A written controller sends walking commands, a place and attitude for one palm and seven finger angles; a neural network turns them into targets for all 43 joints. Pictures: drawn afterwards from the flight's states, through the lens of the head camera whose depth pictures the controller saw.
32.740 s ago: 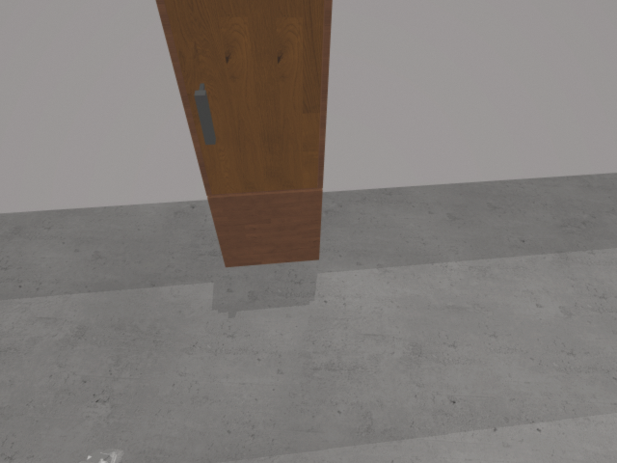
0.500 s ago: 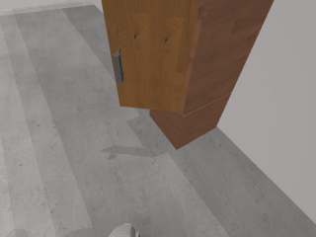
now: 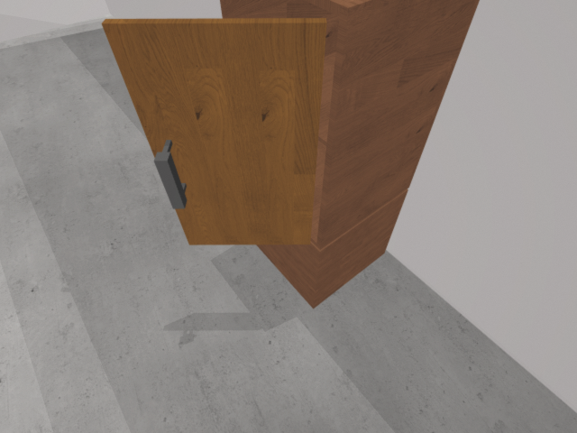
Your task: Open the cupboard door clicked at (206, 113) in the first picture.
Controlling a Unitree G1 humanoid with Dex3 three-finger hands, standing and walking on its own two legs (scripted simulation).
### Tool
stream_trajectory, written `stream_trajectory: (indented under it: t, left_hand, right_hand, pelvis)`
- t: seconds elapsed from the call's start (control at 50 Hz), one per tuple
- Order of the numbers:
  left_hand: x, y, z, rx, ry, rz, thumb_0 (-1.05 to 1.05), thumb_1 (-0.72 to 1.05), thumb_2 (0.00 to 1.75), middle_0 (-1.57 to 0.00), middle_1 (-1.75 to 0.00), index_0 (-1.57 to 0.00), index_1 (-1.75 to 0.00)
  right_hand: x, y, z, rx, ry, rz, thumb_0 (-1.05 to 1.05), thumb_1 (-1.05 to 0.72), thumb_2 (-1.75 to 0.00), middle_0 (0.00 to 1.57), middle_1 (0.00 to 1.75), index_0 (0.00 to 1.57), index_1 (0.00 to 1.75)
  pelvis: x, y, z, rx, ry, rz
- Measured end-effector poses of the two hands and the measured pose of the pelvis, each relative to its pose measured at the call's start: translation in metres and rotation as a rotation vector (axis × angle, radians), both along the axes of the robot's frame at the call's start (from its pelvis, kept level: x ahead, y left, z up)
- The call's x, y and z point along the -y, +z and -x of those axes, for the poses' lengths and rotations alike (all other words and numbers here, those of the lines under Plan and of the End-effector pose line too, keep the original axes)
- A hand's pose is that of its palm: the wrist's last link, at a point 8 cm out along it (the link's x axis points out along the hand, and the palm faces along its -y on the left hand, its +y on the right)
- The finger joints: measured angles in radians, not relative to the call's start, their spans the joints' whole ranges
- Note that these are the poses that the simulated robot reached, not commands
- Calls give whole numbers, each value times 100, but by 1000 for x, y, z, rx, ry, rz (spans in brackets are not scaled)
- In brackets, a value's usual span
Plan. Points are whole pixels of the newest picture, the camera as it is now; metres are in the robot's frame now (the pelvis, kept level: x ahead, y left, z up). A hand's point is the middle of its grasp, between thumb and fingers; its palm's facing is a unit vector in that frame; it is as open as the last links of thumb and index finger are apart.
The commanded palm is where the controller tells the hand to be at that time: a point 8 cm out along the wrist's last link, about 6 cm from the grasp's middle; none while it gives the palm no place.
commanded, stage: come to a stop and stand still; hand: left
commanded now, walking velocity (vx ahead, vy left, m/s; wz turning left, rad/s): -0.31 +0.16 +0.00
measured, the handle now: (174, 174) +0.60 +0.27 -0.04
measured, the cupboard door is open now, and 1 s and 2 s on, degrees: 52 52 52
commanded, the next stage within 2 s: look again from close up in 1.08 s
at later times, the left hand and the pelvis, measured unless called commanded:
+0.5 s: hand out of the picture +0.08 +0.22 -0.18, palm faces +0.07 -0.97 -0.23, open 7.3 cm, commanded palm none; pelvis +0.03 +0.02 +0.00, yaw +0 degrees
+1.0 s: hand out of the picture +0.06 +0.17 -0.18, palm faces -0.01 -0.98 -0.21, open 7.3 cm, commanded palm none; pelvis +0.02 -0.01 -0.01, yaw -1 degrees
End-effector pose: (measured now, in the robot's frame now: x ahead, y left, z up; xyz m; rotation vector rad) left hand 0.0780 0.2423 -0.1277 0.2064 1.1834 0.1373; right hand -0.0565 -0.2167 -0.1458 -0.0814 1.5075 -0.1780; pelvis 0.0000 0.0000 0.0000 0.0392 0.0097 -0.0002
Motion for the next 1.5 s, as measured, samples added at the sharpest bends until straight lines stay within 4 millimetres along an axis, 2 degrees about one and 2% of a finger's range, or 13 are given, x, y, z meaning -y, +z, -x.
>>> stream_trajectory:
  t: [0.06, 0.14, 0.24, 0.32, 0.38, 0.48, 0.58, 0.72, 0.92, 1.06, 1.2, 1.5]
  left_hand:
    - [13, -1, -20, 18, -6, -1, 0, 92, 90, -19, -29, -20, -30]
    - [26, -1, -26, -11, 13, 19, 0, 92, 90, -20, -29, -20, -30]
    - [11, -5, -25, -44, 57, 12, -1, 94, 90, -20, -30, -21, -30]
    - [-9, -21, -19, -75, 82, 22, -1, 93, 90, -20, -30, -21, -30]
    - [-21, -27, -12, -101, 97, 15, 0, 92, 90, -20, -30, -21, -30]
    - [-27, -21, 4, -131, 105, 11, 0, 92, 90, -20, -29, -20, -30]
    - [-17, -13, 24, -159, 90, 5, 0, 91, 90, -20, -29, -20, -30]
    - [9, -14, 49, -160, 33, -13, 0, 91, 90, -20, -29, -20, -30]
    - [26, -16, 33, -90, 20, 12, 0, 91, 90, -20, -30, -20, -30]
    - [26, -16, 20, -89, 9, 19, 0, 91, 90, -20, -30, -20, -30]
    - [23, -18, 19, -113, 16, 23, 0, 91, 90, -20, -29, -20, -30]
    - [15, -18, 36, -193, 43, 30, 0, 91, 90, -20, -29, -20, -30]
  right_hand:
    - [5, -6, -5, -53, -9, -14, 0, -91, -90, 20, 30, 20, 30]
    - [10, 1, -38, -42, -8, 3, 0, -91, -90, 20, 30, 20, 30]
    - [12, 6, -95, 53, 32, 35, 0, -91, -90, 20, 30, 20, 30]
    - [9, 5, -138, 161, 70, 82, 0, -91, -90, 20, 30, 20, 30]
    - [4, 10, -159, 222, 99, 105, 0, -91, -90, 20, 30, 20, 30]
    - [-2, 19, -177, 285, 135, 106, 0, -90, -90, 20, 30, 20, 30]
    - [1, 18, -176, 310, 128, 74, 0, -90, -90, 20, 30, 20, 30]
    - [20, 1, -148, 317, 81, 37, 0, -90, -90, 20, 30, 20, 30]
    - [19, -7, -85, 182, 43, 17, 0, -91, -90, 20, 30, 20, 30]
    - [13, -3, -62, 108, 24, 12, 0, -90, -90, 20, 30, 20, 30]
    - [13, 1, -71, 98, 31, 24, 0, -90, -90, 20, 30, 20, 30]
    - [23, 10, -135, 203, 85, 67, 0, -91, -90, 20, 30, 20, 30]
  pelvis:
    - [6, -3, -16, 6, 4, 23]
    - [8, 4, -29, 13, 10, 21]
    - [1, 6, -38, 21, 17, 23]
    - [-14, -5, -44, 30, 19, 51]
    - [-19, -7, -42, 30, 10, 42]
    - [-19, -2, -33, 12, 6, 48]
    - [-12, 2, -26, -5, -1, 50]
    - [0, -8, -19, 14, -14, 61]
    - [9, -9, -22, 40, -10, 41]
    - [12, -6, -27, 31, -16, 41]
    - [12, -3, -32, 25, -17, 42]
    - [5, 0, -44, 18, -22, 37]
